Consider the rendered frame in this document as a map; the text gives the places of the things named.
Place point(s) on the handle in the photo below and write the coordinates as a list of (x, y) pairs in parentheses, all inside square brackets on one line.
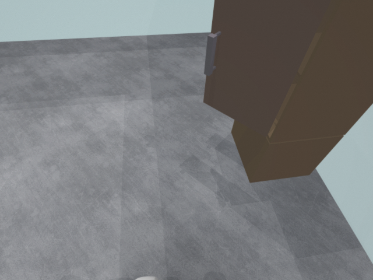
[(210, 53)]

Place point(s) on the cupboard door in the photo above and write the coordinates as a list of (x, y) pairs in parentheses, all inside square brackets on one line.
[(260, 49)]

